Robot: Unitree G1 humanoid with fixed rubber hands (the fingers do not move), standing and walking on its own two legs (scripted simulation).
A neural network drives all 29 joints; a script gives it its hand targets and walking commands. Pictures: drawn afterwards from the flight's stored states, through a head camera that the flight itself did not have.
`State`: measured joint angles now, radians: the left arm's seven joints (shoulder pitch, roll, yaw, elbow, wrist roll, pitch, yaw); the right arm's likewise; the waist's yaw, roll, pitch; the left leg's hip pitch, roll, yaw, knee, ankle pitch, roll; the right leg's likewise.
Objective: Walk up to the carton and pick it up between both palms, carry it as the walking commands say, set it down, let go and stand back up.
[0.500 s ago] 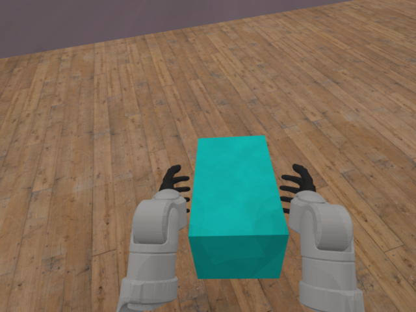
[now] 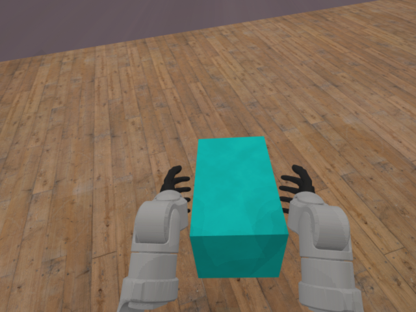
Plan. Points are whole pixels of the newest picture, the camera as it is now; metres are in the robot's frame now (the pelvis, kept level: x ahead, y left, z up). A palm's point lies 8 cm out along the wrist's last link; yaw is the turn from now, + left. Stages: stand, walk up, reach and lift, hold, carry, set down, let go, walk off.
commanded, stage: carry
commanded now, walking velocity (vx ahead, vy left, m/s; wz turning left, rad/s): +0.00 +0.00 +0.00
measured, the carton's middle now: (234, 200) +0.38 -0.01 +0.00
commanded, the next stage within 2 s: hold in 1.76 s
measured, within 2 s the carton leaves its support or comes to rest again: neither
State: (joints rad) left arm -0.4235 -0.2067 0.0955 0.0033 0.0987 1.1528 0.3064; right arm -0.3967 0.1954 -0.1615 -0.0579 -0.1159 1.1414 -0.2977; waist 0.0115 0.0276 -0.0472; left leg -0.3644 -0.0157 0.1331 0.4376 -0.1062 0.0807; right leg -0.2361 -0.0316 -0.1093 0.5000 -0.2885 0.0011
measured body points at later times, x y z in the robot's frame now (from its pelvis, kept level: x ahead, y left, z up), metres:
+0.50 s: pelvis +0.00 +0.00 +0.00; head -0.01 +0.00 +0.45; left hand +0.32 +0.11 +0.08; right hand +0.32 -0.13 +0.08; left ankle +0.08 +0.07 -0.74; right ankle -0.02 -0.12 -0.74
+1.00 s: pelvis +0.00 +0.00 +0.00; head -0.01 +0.00 +0.45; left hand +0.32 +0.11 +0.07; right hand +0.32 -0.13 +0.07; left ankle +0.08 +0.07 -0.74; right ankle -0.02 -0.12 -0.74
